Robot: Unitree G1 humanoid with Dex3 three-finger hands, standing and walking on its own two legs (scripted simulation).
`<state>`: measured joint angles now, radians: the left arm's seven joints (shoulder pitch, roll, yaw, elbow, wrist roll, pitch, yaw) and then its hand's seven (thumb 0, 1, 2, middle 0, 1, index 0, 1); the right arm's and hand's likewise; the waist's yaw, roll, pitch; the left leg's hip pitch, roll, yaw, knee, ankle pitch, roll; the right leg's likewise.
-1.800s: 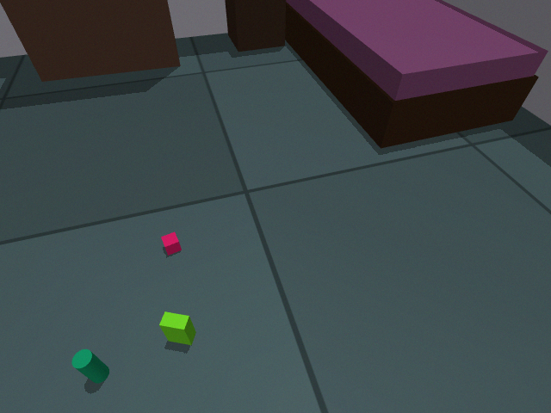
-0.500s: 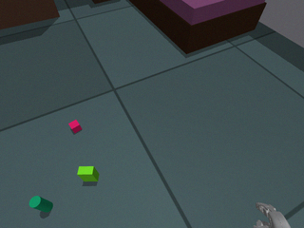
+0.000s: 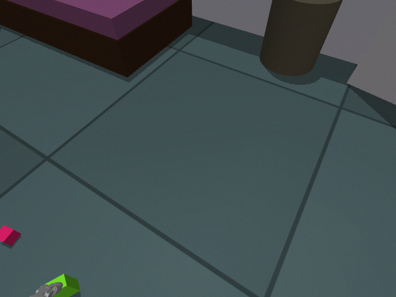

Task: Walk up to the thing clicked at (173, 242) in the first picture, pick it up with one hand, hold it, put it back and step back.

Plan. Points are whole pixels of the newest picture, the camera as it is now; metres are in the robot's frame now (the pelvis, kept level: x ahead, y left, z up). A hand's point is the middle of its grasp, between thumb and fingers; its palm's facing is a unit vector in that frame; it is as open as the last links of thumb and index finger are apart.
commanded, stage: walk up
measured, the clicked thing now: (7, 235) +0.55 +0.91 -0.73
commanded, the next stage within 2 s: stand in 1.60 s
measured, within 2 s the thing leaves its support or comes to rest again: neither
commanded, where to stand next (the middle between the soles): +0.10 -0.02 m, yaw -31 degrees
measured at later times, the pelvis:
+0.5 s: pelvis +0.03 +0.01 -0.02, yaw -18 degrees
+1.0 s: pelvis +0.02 -0.02 -0.01, yaw -29 degrees
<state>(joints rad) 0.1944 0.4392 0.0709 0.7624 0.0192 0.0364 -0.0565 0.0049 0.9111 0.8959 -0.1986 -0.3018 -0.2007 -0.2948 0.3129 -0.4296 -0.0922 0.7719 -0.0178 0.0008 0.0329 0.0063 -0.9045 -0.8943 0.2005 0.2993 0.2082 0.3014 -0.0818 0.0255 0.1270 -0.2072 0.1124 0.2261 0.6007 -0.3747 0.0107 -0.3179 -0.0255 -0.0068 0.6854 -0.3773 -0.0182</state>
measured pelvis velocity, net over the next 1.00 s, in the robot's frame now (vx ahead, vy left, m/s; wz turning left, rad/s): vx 0.02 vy -0.02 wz -0.50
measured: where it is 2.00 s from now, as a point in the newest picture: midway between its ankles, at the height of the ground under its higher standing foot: outside the picture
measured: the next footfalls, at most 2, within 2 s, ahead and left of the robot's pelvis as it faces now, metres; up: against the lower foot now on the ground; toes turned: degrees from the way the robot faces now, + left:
right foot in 0.04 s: +0.04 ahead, -0.13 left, +0.00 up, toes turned -3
left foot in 0.40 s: +0.16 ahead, +0.08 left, +0.00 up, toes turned -14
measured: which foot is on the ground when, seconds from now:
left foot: down 0.00-0.06, up 0.08-0.38, down 0.40-0.84, up 0.86-1.00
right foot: up 0.00-0.02, down 0.04-0.42, up 0.44-0.78, down 0.80-1.00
